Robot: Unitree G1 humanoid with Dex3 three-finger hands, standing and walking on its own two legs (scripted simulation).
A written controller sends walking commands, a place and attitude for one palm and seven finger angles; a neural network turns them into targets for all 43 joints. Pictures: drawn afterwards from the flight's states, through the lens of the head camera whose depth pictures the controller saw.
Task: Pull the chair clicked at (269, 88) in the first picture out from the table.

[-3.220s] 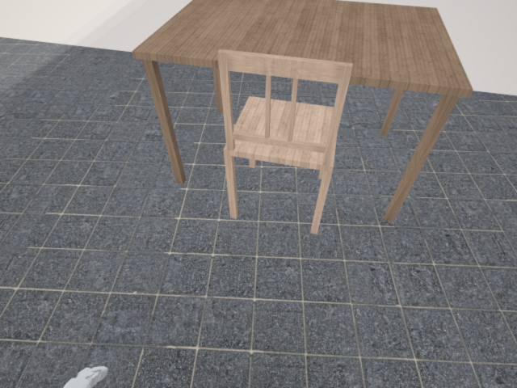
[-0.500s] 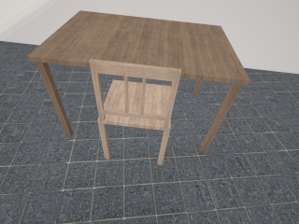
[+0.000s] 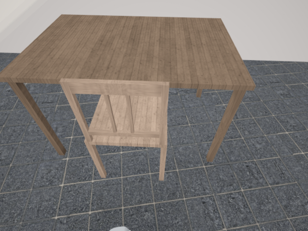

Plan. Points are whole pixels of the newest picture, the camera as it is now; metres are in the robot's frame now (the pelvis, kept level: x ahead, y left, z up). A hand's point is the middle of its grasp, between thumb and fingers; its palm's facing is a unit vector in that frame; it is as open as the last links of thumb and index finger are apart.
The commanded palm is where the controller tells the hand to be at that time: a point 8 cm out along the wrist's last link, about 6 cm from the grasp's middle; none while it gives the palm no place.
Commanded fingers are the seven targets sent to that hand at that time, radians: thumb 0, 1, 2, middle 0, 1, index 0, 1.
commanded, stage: take the last steps up to it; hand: left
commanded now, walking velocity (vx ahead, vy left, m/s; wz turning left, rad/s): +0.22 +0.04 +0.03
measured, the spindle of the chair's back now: (110, 114) +0.60 +0.22 -0.13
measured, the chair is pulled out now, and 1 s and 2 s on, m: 0.00 0.00 0.00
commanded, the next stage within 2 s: come to a stop and stand still in 0.16 s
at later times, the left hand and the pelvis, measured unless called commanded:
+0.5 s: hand out of the picture +0.16 +0.22 -0.18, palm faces +0.04 -0.98 -0.19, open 7.4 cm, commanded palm none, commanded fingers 0.00 0.90 0.90 -0.20 -0.30 -0.20 -0.30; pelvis +0.13 +0.04 +0.00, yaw +0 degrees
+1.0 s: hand out of the picture +0.14 +0.18 -0.15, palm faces +0.09 -0.96 -0.27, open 7.3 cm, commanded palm none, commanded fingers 0.00 0.90 0.90 -0.20 -0.30 -0.20 -0.30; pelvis +0.08 -0.01 +0.00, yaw +1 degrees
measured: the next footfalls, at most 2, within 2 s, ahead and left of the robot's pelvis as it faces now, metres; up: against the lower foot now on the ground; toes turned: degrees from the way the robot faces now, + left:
left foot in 0.18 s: +0.19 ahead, +0.13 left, +0.00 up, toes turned +8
right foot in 0.66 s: +0.16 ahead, -0.10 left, +0.00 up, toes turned -4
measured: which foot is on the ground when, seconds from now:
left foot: up 0.00-0.16, down 0.18-0.68, up 0.70-1.00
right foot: down 0.00-0.20, up 0.22-0.64, down 0.66-1.00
